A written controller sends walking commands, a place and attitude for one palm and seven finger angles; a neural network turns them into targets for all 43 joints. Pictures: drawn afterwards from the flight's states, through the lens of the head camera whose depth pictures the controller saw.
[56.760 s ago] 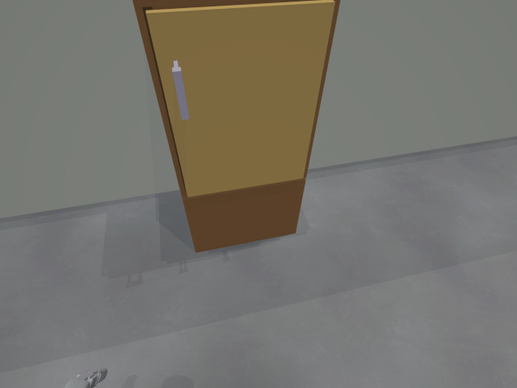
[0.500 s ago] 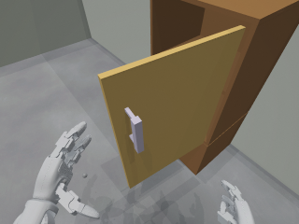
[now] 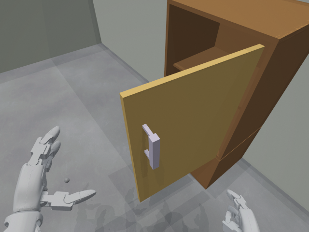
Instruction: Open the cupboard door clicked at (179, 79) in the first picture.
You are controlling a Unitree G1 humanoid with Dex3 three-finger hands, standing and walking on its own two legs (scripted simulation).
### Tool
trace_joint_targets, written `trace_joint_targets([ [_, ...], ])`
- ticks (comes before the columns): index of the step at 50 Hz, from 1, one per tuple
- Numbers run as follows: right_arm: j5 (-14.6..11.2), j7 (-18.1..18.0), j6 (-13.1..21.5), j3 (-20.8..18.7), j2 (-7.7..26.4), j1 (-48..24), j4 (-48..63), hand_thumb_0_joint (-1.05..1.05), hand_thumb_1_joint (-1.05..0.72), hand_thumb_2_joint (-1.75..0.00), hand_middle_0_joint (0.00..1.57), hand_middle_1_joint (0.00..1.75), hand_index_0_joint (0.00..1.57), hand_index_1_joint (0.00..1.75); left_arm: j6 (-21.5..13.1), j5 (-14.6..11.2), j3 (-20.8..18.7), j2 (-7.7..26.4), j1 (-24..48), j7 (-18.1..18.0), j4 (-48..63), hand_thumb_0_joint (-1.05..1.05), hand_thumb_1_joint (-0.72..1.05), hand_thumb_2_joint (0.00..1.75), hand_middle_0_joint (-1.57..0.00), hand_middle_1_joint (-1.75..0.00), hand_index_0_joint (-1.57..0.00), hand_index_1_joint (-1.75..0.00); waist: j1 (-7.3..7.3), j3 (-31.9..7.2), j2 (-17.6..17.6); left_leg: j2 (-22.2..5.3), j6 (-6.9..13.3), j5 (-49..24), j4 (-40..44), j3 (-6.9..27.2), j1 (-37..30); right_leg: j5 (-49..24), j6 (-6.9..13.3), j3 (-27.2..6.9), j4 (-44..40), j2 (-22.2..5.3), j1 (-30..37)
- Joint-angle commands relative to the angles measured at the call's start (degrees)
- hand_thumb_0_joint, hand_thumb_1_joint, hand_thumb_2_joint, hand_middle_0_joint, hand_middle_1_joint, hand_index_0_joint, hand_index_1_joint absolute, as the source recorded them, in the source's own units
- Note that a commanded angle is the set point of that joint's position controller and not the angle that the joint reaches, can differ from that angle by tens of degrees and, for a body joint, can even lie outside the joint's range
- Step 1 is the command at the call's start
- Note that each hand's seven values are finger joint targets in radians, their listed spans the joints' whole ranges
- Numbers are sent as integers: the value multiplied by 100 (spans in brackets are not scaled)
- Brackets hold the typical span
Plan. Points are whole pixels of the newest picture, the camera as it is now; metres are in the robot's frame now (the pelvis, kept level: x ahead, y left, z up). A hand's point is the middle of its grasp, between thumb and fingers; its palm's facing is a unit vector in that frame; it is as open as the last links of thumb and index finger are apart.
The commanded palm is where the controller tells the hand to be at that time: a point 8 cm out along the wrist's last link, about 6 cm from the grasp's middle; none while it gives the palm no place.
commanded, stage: draw the hand back to the body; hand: left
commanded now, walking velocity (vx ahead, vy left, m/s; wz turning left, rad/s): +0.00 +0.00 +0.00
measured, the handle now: (150, 147) +0.31 +0.06 +0.06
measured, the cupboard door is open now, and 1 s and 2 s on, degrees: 83 83 83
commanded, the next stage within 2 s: step back with the hand held close in 0.80 s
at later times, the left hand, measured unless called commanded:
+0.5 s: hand (39, 156) +0.20 +0.25 +0.17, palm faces +0.46 -0.78 -0.42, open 8.3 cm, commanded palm +0.15 +0.29 +0.18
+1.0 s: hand (47, 156) +0.20 +0.23 +0.17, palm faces +0.44 -0.78 -0.44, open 7.4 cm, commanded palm +0.14 +0.27 +0.18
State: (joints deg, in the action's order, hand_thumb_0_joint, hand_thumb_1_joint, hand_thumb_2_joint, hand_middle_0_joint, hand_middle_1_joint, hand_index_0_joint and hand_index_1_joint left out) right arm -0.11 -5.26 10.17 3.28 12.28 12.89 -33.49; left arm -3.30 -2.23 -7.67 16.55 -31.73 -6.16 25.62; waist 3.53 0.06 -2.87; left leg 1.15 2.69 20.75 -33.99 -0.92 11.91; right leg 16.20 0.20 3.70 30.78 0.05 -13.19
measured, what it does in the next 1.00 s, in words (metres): stands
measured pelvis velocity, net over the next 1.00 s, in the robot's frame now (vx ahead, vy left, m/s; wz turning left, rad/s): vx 0.00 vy -0.03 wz -0.01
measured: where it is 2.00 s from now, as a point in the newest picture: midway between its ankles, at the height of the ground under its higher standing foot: outside the picture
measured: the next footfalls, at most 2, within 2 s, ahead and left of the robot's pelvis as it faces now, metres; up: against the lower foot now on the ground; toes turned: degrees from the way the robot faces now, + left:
none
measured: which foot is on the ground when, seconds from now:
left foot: down 0.00-1.00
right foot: down 0.00-1.00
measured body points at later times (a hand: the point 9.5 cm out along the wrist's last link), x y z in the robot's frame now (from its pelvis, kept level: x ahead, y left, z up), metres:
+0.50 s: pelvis +0.01 -0.01 +0.01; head +0.00 -0.03 +0.46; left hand +0.17 +0.29 +0.19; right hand +0.20 -0.24 -0.07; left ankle -0.03 +0.08 -0.73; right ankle +0.00 -0.12 -0.73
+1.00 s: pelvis +0.00 -0.03 +0.01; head +0.00 -0.05 +0.46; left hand +0.17 +0.27 +0.20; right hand +0.19 -0.25 -0.08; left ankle -0.03 +0.08 -0.73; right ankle +0.00 -0.12 -0.73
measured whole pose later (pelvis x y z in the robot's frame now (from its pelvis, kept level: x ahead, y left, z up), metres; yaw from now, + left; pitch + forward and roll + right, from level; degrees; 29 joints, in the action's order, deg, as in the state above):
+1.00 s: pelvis +0.00 -0.03 +0.01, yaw -1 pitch -3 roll -1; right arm -0.5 -4.2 6.0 0.9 13.1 10.3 -37.0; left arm -7.8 -2.5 -20.1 20.2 -25.2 -6.6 20.8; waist 3.4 2.1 -4.6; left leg -1.1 0.5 16.1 -24.4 -0.8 5.0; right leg 11.3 2.5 3.8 20.5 2.6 -6.1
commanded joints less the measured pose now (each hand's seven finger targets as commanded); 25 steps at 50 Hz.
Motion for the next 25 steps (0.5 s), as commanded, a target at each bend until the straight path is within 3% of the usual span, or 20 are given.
trace_joint_targets([
  [1,40,-34,288,-268,660,-671,818,0,-90,-90,20,30,20,30,-453,109,-757,866,582,-237,1382,0,20,60,-18,-30,-18,-30,-65,-485,-163,-319,-333,-1984,1036,350,-71,-953,141,-138,-515,-58,690],
  [6,49,28,212,-304,678,-709,683,0,-90,-90,20,30,20,30,-463,105,-989,937,508,-248,1228,0,37,68,-18,-30,-18,-30,-23,-438,-211,-371,-410,-2646,1176,327,-328,-1281,128,-143,-678,-40,885],
  [9,45,55,124,-353,682,-746,631,0,-90,-90,20,30,20,30,-456,84,-1168,978,410,-224,1047,0,48,72,-19,-30,-19,-30,0,-430,-69,-382,-413,-2947,1215,262,-416,-1545,114,-149,-754,-32,1014],
  [14,36,73,-15,-397,679,-821,606,0,-90,-90,20,30,20,30,-492,31,-1536,1184,577,-208,983,0,65,80,-19,-30,-19,-30,27,-431,9,-345,-358,-2830,1295,173,-476,-1670,117,-203,-899,-33,1160],
  [17,39,73,-35,-405,692,-879,558,0,-90,-90,20,30,20,30,-509,24,-1752,1364,778,-222,1006,0,76,84,-19,-30,-19,-30,51,-413,-345,-332,-352,-2784,1333,152,-542,-1655,130,-232,-983,-42,1199],
  [21,28,69,-60,-424,683,-875,533,0,-90,-90,20,30,20,30,-533,-20,-1918,1449,920,-234,961,0,90,90,-20,-30,-20,-30,34,-394,-98,-306,-280,-2650,1356,122,-582,-1695,116,-249,-1059,-23,1203],
  [25,7,95,-112,-445,704,-912,511,0,-90,-90,20,30,20,30,-495,-25,-1580,1110,885,-167,647,0,90,90,-20,-30,-20,-30,-18,-74,-139,-299,-237,-2252,1445,91,-549,-1435,99,-256,-1172,-25,1033],
])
